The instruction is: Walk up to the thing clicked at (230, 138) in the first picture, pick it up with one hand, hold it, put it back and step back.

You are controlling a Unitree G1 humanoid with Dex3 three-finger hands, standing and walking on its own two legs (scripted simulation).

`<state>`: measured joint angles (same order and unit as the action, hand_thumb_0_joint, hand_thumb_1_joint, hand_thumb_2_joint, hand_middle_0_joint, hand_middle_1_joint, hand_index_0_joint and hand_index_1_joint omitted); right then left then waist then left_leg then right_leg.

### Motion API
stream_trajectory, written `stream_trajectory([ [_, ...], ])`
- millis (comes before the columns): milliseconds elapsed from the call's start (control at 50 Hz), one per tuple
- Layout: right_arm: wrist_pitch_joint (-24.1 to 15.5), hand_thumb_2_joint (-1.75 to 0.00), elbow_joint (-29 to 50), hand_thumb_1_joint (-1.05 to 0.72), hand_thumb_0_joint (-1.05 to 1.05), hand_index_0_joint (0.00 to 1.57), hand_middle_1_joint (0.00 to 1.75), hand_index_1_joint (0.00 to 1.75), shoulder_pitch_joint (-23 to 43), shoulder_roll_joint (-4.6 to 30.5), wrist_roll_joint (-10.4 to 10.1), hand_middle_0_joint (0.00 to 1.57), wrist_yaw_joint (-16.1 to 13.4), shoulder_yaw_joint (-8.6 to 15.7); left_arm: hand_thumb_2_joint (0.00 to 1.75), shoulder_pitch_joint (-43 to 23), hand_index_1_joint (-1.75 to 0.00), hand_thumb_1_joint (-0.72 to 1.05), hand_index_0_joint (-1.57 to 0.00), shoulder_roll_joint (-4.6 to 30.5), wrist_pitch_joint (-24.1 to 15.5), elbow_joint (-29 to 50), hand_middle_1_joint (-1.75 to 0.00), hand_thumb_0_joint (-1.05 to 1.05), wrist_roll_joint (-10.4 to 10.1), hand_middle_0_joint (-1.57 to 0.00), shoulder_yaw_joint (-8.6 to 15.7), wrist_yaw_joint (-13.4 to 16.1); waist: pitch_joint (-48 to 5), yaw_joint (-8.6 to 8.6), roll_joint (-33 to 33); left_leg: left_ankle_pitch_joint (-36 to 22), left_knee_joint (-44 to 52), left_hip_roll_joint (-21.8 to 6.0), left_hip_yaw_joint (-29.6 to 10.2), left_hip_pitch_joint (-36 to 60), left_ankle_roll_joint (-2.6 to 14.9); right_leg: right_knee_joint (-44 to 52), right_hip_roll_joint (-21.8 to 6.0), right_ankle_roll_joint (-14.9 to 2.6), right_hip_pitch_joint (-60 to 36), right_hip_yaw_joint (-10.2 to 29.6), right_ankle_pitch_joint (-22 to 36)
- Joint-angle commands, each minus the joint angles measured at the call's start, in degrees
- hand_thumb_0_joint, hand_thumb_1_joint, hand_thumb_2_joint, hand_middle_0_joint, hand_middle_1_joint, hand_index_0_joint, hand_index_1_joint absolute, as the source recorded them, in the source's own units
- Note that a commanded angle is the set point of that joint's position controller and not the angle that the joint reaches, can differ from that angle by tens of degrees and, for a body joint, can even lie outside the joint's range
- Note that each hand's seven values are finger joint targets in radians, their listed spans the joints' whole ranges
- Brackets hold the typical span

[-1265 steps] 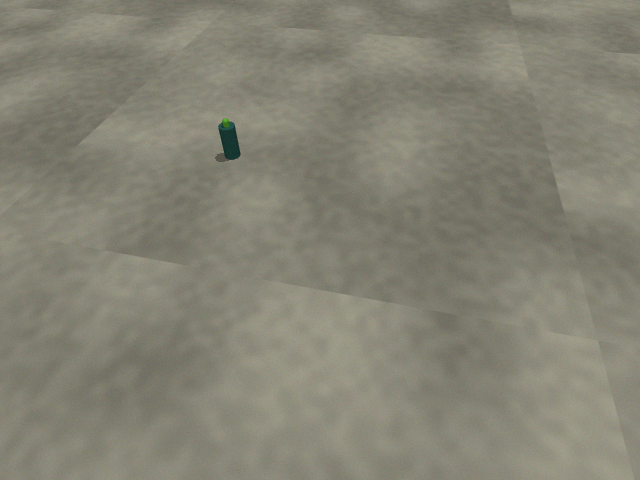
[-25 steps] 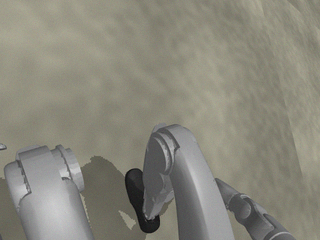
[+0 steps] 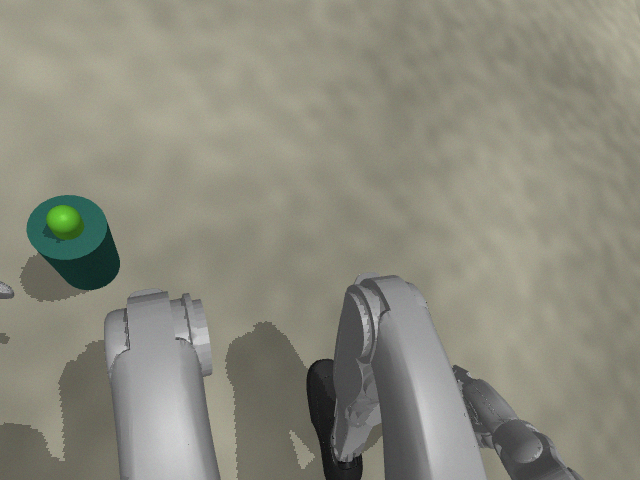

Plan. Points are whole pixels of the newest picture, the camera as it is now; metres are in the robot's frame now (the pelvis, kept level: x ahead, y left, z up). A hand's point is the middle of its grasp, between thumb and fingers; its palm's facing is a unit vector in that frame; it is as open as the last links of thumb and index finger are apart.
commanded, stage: home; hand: left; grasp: from the side
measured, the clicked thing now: (78, 244) +0.41 +0.28 -0.21
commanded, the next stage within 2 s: none
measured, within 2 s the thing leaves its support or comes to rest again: neither
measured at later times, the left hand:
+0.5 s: hand out of the picture +0.28 +0.35 +0.08, palm faces +0.31 -0.82 -0.48, open 17.3 cm
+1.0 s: hand out of the picture +0.24 +0.25 +0.29, palm faces +0.32 -0.88 -0.35, open 17.4 cm
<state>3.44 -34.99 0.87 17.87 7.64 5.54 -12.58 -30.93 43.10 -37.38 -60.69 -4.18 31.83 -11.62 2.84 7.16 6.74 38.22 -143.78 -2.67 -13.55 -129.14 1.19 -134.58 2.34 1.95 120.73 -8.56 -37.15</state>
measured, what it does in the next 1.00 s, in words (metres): rises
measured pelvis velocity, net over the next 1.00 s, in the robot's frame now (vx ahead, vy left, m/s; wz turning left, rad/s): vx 0.09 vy -0.01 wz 0.21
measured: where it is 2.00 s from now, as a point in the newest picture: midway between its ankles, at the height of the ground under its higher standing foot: (263, 467)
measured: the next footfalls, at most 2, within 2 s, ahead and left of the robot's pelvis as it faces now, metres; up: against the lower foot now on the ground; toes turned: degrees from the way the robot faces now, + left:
none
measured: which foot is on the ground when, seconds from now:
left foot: down 0.00-1.00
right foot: down 0.00-1.00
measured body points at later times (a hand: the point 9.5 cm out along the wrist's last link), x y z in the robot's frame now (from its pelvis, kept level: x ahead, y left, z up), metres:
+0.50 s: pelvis +0.02 -0.02 +0.16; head +0.20 +0.05 +0.57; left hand +0.26 +0.39 +0.11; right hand +0.23 -0.24 +0.04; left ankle +0.09 +0.12 -0.28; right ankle +0.13 -0.13 -0.28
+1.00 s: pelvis +0.09 -0.01 +0.37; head +0.14 +0.02 +0.81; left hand +0.22 +0.29 +0.31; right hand +0.29 -0.21 +0.28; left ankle +0.08 +0.12 -0.28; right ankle +0.12 -0.13 -0.28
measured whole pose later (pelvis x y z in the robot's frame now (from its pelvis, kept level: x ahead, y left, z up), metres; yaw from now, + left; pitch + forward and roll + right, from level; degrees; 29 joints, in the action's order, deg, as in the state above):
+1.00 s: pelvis +0.09 -0.01 +0.37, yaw +12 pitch +15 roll -3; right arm -0.8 -28.6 -14.3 12.0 -2.1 -9.2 -1.8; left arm 17.9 15.1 12.7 -8.7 -0.9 3.5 10.2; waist -9.1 3.0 -1.2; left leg 30.1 -67.8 -3.1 -2.6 -53.2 -1.0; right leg -64.6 -0.5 0.6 49.7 -3.4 -30.3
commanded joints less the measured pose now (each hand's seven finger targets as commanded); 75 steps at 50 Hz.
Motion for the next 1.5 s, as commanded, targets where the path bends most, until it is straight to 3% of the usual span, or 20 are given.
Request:
stream_trajectory([
  [0, 1.3, -0.91, 2.7, -0.93, 0.0, 0.2, 0.3, 0.3, -6.5, 15.1, -3.3, 0.2, -1.4, 9.3, 0.07, -10.9, -0.05, -0.53, -0.06, 20.8, 4.0, 17.4, -0.04, 0.0, 4.0, -0.07, 5.1, 3.1, -40.0, -3.45, -29.7, -2.7, 26.3, -0.7, 5.3, 32.7, -1.73, 12.4, 1.1, -4.47, -9.6, -2.3, 4.5],
  [40, 1.9, -0.9, 2.7, -0.89, 0.0, 0.2, 0.3, 0.3, -7.8, 14.5, -4.1, 0.2, -1.8, 10.6, 0.12, -12.4, -0.07, -0.46, -0.06, 24.1, 7.0, 22.5, -0.07, 0.0, 5.5, -0.06, 6.4, 4.4, -42.0, -3.6, -30.5, -3.3, 27.3, -0.5, 6.3, 33.4, -1.37, 13.4, 0.9, -4.73, -10.2, -1.1, 4.8],
  [60, 2.1, -0.9, 2.7, -0.89, 0.0, 0.2, 0.3, 0.3, -8.0, 13.7, -4.4, 0.2, -2.2, 11.2, 0.09, -12.7, -0.06, -0.49, -0.06, 21.5, 8.8, 23.8, -0.06, 0.0, 5.9, -0.06, 4.3, 4.8, -42.1, -3.13, -29.7, -2.5, 28.0, -0.4, 6.7, 33.9, -1.12, 14.8, 0.8, -4.69, -10.1, -0.6, 4.6],
  [100, 2.4, -0.9, 3.0, -0.9, 0.0, 0.2, 0.3, 0.3, -8.7, 13.3, -5.3, 0.2, -2.8, 12.5, 0.06, -6.2, -0.05, -0.55, -0.05, 19.6, 12.5, 21.8, -0.05, 0.0, 6.8, -0.05, 5.0, 6.2, -41.4, -4.24, -28.0, -2.6, 30.2, -0.3, 6.6, 35.3, -1.2, 15.9, 0.5, -4.62, -9.6, -0.1, 4.3],
  [140, 2.7, -0.9, 3.4, -0.89, 0.0, 0.2, 0.3, 0.3, -9.4, 12.3, -6.0, 0.2, -3.3, 13.9, 0.06, -3.3, -0.06, -0.54, -0.05, 16.0, 15.3, 22.5, -0.06, 0.0, 7.3, -0.05, 3.2, 7.2, -42.8, -4.65, -25.5, -2.9, 31.7, -0.1, 7.2, 36.2, -0.93, 18.4, 0.4, -4.64, -11.0, 0.6, 4.2],
  [180, 2.6, -0.9, 4.4, -0.89, 0.0, 0.2, 0.3, 0.3, -9.5, 11.5, -6.8, 0.2, -3.6, 14.8, 0.07, -0.5, -0.06, -0.52, -0.06, 11.2, 18.5, 23.6, -0.06, 0.0, 7.1, -0.06, 0.2, 8.3, -42.8, -3.81, -20.3, -1.8, 33.0, 0.3, 7.9, 35.2, -0.23, 22.4, 0.3, -4.44, -13.7, 1.3, 3.1],
  [280, 2.7, -0.9, 6.8, -0.89, 0.0, 0.2, 0.3, 0.3, -10.0, 10.4, -8.4, 0.2, -4.4, 16.5, 0.07, 8.3, -0.06, -0.54, -0.06, 4.2, 25.4, 32.4, -0.06, 0.0, 6.6, -0.06, -4.6, 11.0, -45.3, -5.03, -15.6, -1.7, 39.9, 0.2, 7.8, 40.7, -0.04, 29.9, -0.1, -4.0, -20.3, 2.3, 2.8],
  [400, 2.2, -0.9, 9.4, -0.89, 0.0, 0.2, 0.3, 0.3, -9.5, 7.8, -10.1, 0.2, -6.8, 16.8, 0.08, 17.7, -0.06, -0.51, -0.06, 5.9, 31.5, 48.2, -0.06, 0.0, 5.5, -0.06, -3.0, 15.2, -47.0, -7.59, -13.1, -3.1, 48.6, 0.5, 10.2, 47.7, 0.3, 41.5, -0.7, -3.34, -35.9, 6.1, 3.0],
  [480, 1.2, -0.9, 9.6, -0.89, 0.0, 0.2, 0.3, 0.3, -9.4, 6.2, -10.2, 0.2, -8.9, 16.8, 0.06, 24.6, -0.05, -0.54, -0.05, 0.5, 34.9, 48.8, -0.05, 0.0, 5.3, -0.05, -5.2, 17.4, -43.0, -6.91, -13.4, -5.1, 54.3, 0.7, 11.1, 53.5, 0.29, 47.6, -1.0, -3.36, -41.7, 6.9, 4.3],
  [580, -1.1, -0.9, 10.6, -0.89, 0.0, 0.2, 0.3, 0.3, -10.3, 4.5, -10.1, 0.2, -10.8, 16.3, 0.05, 29.4, -0.05, -0.56, -0.05, -6.7, 37.8, 49.4, -0.05, 0.0, 4.6, -0.05, -10.2, 19.1, -38.4, -5.73, -12.7, -11.0, 60.7, 0.9, 12.0, 61.0, 0.07, 55.3, -1.3, -3.18, -50.3, 7.0, 10.1],
  [600, -1.7, -0.9, 10.2, -0.89, 0.0, 0.2, 0.3, 0.3, -10.8, 4.2, -10.1, 0.2, -11.0, 16.1, 0.06, 31.6, -0.05, -0.55, -0.05, -10.0, 38.6, 47.2, -0.05, 0.0, 4.6, -0.05, -13.2, 19.0, -36.7, -4.78, -12.4, -11.4, 62.2, 0.9, 12.0, 62.4, 0.07, 56.9, -1.4, -3.09, -51.6, 7.0, 10.8],
  [640, -2.8, -0.9, 11.2, -0.89, 0.0, 0.2, 0.3, 0.3, -11.0, 3.9, -10.0, 0.2, -11.6, 15.8, 0.07, 30.3, -0.06, -0.52, -0.05, -9.8, 39.2, 51.5, -0.06, 0.0, 4.4, -0.05, -14.0, 19.8, -36.2, -4.95, -12.7, -12.2, 65.6, 0.9, 12.0, 66.3, -0.14, 60.5, -1.7, -3.05, -55.4, 7.0, 11.5],
  [700, -4.1, -0.9, 11.0, -0.89, 0.0, 0.2, 0.3, 0.3, -12.1, 3.8, -10.0, 0.2, -12.3, 15.5, 0.07, 33.7, -0.06, -0.53, -0.05, -13.6, 41.0, 50.7, -0.06, 0.0, 4.3, -0.05, -17.4, 20.5, -32.2, -4.42, -12.4, -11.3, 71.4, 0.9, 11.5, 71.4, -0.5, 65.2, -1.9, -3.19, -59.0, 6.4, 10.6],
  [800, -5.5, -0.9, 12.5, -0.89, 0.0, 0.2, 0.3, 0.3, -13.1, 2.6, -10.1, 0.2, -13.8, 14.7, 0.05, 39.1, -0.05, -0.56, -0.05, -15.0, 44.2, 57.2, -0.05, 0.0, 4.0, -0.05, -19.4, 22.0, -31.4, -5.76, -13.2, -20.2, 78.2, 1.2, 12.1, 81.3, -0.98, 71.5, -1.9, -3.02, -69.8, 5.9, 18.7],
  [1040, -8.5, -0.9, 16.1, -0.9, 0.0, 0.2, 0.3, 0.3, -13.9, 0.4, -9.4, 0.2, -16.8, 13.5, 0.04, 54.4, -0.05, -0.57, -0.05, -23.6, 50.4, 70.8, -0.05, 0.0, 3.5, -0.05, -28.9, 22.9, -19.2, -5.09, -10.6, -23.5, 92.2, 1.4, 12.8, 93.4, -0.96, 85.6, -1.3, -2.32, -84.8, 4.4, 22.4],
  [1180, -10.4, -0.9, 16.9, -0.9, 0.0, 0.2, 0.3, 0.3, -13.7, 0.5, -8.7, 0.2, -16.9, 13.8, 0.03, 58.5, -0.05, -0.59, -0.04, -25.8, 50.7, 73.1, -0.05, 0.0, 3.9, -0.04, -30.4, 21.8, -14.3, -5.08, -8.5, -22.4, 96.3, 1.2, 12.5, 95.3, -1.17, 88.5, -0.9, -2.21, -86.7, 3.9, 20.7],
  [1220, -10.8, -0.9, 16.9, -0.9, 0.0, 0.2, 0.3, 0.3, -13.8, 0.5, -8.7, 0.2, -16.8, 13.9, 0.02, 58.5, -0.04, -0.61, -0.04, -25.0, 50.6, 73.0, -0.04, 0.0, 3.9, -0.04, -29.2, 21.6, -13.2, -5.69, -8.8, -22.5, 96.5, 1.5, 12.9, 95.2, -1.2, 89.2, -1.0, -2.13, -87.3, 4.2, 20.8],
  [1240, -11.0, -0.9, 16.8, -0.9, 0.0, 0.2, 0.3, 0.3, -13.8, 0.7, -8.5, 0.2, -16.7, 13.9, 0.03, 57.3, -0.05, -0.59, -0.04, -25.5, 50.4, 72.6, -0.05, 0.0, 4.0, -0.05, -29.9, 21.3, -11.6, -4.93, -8.1, -21.0, 96.8, 1.5, 12.9, 95.0, -1.11, 89.7, -1.0, -2.02, -86.7, 4.3, 19.4],
  [1380, -12.5, -0.9, 16.2, -0.9, 0.0, 0.2, 0.3, 0.3, -14.1, 0.3, -8.0, 0.2, -16.8, 13.9, 0.04, 56.3, -0.05, -0.57, -0.05, -25.5, 50.0, 73.8, -0.05, 0.0, 4.3, -0.05, -29.1, 20.8, -17.2, -5.55, -9.6, -26.3, 95.8, 1.9, 13.6, 98.8, -1.32, 89.8, -1.4, -1.92, -90.4, 5.2, 24.7],
  [1480, -12.8, -0.9, 15.6, -0.9, 0.0, 0.2, 0.3, 0.3, -13.5, 0.6, -8.0, 0.2, -16.7, 14.0, 0.03, 56.6, -0.05, -0.6, -0.04, -25.8, 50.2, 71.6, -0.05, 0.0, 4.4, -0.04, -29.4, 20.8, -15.2, -5.7, -9.7, -24.2, 97.2, 1.9, 13.1, 98.3, -1.4, 90.4, -1.2, -2.08, -90.0, 4.6, 22.4],
])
